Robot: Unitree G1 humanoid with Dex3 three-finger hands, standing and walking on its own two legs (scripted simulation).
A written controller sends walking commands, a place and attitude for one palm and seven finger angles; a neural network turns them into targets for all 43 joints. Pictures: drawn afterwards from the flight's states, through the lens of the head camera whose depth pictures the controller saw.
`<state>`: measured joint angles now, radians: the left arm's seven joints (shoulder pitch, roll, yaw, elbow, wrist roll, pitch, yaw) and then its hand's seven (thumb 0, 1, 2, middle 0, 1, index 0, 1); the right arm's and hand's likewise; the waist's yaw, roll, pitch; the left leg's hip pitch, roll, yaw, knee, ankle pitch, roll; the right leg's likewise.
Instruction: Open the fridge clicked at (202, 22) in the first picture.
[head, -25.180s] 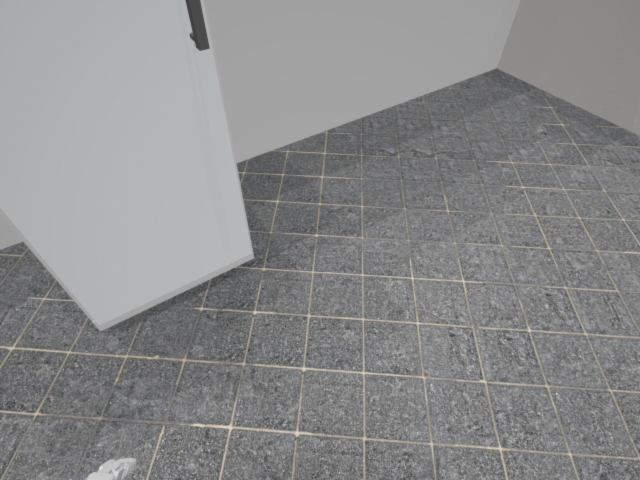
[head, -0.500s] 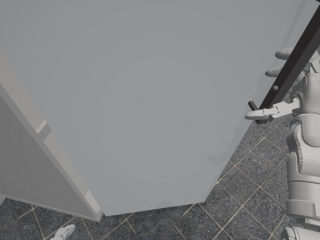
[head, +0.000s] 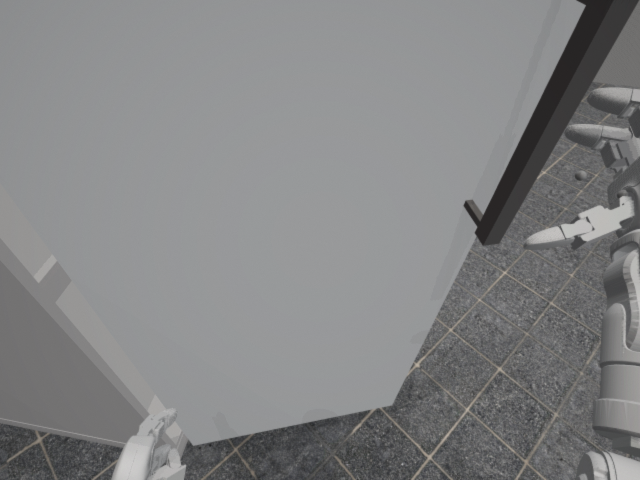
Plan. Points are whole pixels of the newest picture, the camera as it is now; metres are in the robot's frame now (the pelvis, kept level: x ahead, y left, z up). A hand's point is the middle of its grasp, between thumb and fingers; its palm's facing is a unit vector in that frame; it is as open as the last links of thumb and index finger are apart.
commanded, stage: slip the hand off the handle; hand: right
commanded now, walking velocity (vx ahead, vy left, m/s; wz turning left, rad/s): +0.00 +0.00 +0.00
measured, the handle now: (522, 134) +0.42 -0.19 +0.26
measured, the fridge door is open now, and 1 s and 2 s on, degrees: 69 69 69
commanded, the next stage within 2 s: draw the hand back to the body in 0.98 s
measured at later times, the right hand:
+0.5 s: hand (627, 198) +0.34 -0.27 +0.24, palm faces +0.22 +0.97 -0.14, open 14.7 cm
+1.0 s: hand out of the picture +0.26 -0.27 +0.24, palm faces +0.25 +0.96 -0.15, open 14.7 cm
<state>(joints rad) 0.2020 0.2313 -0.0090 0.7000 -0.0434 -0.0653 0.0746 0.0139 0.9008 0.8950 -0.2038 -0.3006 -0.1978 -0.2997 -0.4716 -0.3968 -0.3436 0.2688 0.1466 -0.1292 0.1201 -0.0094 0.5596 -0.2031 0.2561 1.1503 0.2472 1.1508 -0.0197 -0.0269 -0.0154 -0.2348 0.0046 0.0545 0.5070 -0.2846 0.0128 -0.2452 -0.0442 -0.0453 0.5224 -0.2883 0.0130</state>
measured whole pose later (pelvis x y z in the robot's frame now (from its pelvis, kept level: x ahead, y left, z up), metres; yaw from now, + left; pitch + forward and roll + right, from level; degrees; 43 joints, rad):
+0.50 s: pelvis +0.00 -0.01 +0.00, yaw +1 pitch +0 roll +1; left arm 0.27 0.25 -0.01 0.70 -0.05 -0.06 0.09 0.02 0.90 0.90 -0.20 -0.30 -0.20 -0.30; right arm -0.34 -0.45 -0.46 0.19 0.22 -0.14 0.21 -0.01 0.56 -0.20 0.25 1.15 0.25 1.15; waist 0.00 -0.02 -0.01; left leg -0.23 0.01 0.03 0.50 -0.27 0.00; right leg -0.23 -0.04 -0.07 0.52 -0.29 0.00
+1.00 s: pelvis -0.01 +0.00 +0.00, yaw -1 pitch -3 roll +0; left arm 0.15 0.24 -0.05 0.67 -0.05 -0.11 0.12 0.02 0.90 0.90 -0.20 -0.30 -0.20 -0.30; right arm -0.13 -0.43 -0.48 -0.01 0.31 -0.09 0.27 -0.01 0.56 -0.20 0.26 1.15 0.25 1.16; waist -0.06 -0.04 0.00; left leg -0.18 0.00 0.07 0.52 -0.28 0.02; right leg -0.19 -0.05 -0.03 0.53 -0.28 0.02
